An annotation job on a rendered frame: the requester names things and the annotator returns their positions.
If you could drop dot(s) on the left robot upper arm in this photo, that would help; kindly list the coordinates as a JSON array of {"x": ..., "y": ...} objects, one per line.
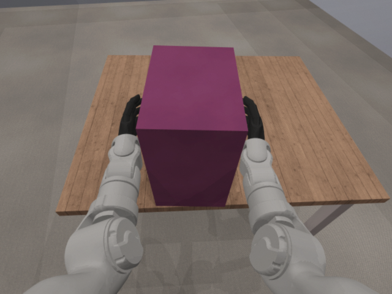
[{"x": 99, "y": 258}]

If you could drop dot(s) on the table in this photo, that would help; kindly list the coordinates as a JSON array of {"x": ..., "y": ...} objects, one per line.
[{"x": 314, "y": 157}]

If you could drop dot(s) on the right robot forearm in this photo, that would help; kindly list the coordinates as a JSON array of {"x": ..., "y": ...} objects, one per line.
[{"x": 263, "y": 191}]

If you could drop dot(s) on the left robot forearm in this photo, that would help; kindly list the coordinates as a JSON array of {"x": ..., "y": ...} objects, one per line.
[{"x": 120, "y": 184}]

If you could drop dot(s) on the carton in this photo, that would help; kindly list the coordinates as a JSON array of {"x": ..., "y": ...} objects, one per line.
[{"x": 191, "y": 125}]

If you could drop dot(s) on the left robot hand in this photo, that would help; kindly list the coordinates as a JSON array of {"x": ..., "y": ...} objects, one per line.
[{"x": 129, "y": 120}]

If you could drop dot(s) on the right robot upper arm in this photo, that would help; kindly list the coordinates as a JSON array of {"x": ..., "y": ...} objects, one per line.
[{"x": 293, "y": 262}]

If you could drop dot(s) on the right robot hand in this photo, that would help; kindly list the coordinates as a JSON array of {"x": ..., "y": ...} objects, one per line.
[{"x": 254, "y": 121}]

